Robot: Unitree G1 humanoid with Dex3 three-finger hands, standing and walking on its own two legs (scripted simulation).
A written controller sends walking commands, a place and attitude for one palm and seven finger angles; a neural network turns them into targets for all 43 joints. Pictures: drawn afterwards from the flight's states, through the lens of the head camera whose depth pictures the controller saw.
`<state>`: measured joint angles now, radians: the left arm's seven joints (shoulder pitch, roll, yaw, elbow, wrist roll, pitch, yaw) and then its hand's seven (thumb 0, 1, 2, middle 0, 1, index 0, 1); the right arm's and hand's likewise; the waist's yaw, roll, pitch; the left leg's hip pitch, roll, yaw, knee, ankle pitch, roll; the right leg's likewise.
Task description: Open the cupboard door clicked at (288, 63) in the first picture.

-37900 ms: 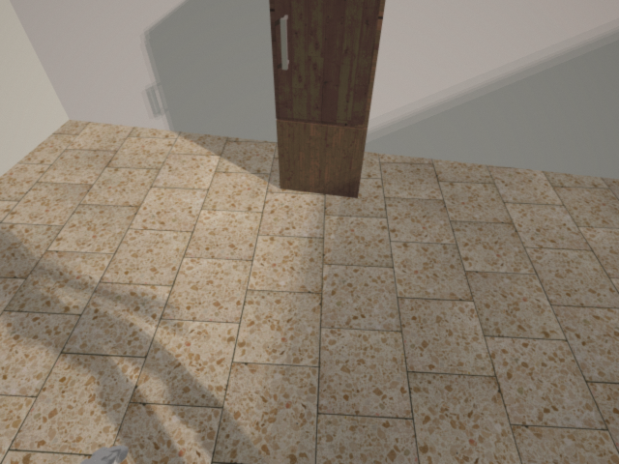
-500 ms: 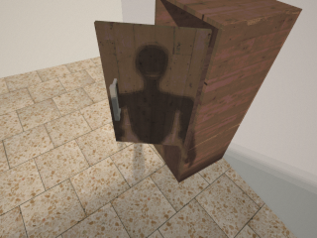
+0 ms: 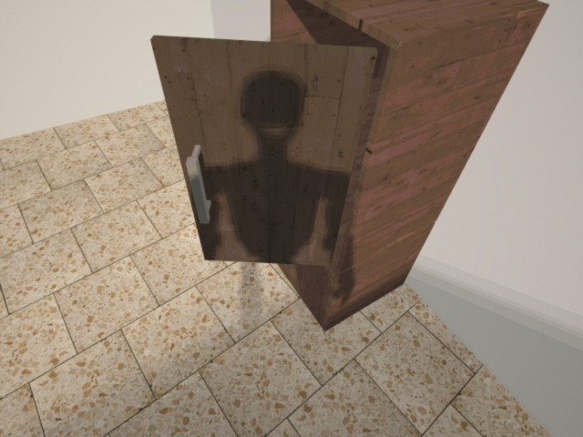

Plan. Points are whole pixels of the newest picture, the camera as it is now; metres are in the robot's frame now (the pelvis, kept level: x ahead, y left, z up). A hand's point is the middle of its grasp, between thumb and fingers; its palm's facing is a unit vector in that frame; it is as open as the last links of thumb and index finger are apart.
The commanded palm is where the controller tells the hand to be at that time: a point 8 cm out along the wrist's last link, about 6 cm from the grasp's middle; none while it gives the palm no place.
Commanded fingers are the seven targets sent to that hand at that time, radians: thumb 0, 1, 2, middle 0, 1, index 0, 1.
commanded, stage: look again from close up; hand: left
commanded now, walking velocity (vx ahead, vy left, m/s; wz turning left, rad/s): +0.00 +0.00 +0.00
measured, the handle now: (201, 186) +0.59 +0.22 -0.04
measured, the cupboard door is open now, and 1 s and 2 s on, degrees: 57 57 57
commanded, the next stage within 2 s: shuffle to correct the standing spot in 0.04 s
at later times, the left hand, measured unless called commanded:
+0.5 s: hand out of the picture +0.01 +0.19 -0.19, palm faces +0.00 -0.98 -0.19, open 7.4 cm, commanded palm none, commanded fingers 0.00 0.90 0.90 -0.20 -0.30 -0.20 -0.30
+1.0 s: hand out of the picture +0.11 +0.19 -0.18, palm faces -0.04 -0.97 -0.23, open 7.4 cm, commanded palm none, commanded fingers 0.00 0.90 0.90 -0.20 -0.30 -0.20 -0.30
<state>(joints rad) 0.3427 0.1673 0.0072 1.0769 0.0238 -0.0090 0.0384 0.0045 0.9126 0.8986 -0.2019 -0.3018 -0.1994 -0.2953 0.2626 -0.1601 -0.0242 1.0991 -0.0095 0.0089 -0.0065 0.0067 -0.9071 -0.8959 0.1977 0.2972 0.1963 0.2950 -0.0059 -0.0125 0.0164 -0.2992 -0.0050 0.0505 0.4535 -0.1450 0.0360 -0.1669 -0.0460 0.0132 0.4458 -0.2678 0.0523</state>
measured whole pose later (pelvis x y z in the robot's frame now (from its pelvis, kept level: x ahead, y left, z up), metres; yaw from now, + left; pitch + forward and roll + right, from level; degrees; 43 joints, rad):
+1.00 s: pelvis +0.07 +0.01 -0.01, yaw -2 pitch +1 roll +0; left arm 0.23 0.21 0.00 1.03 0.02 -0.01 0.04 0.00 0.91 0.90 -0.20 -0.30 -0.20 -0.30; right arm 0.17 -0.18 0.00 1.05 -0.01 -0.01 -0.01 0.01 -0.91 -0.90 0.20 0.30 0.20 0.30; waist 0.00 -0.04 0.03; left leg -0.26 -0.02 0.08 0.56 -0.31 0.05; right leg -0.12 -0.06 0.06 0.50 -0.39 0.06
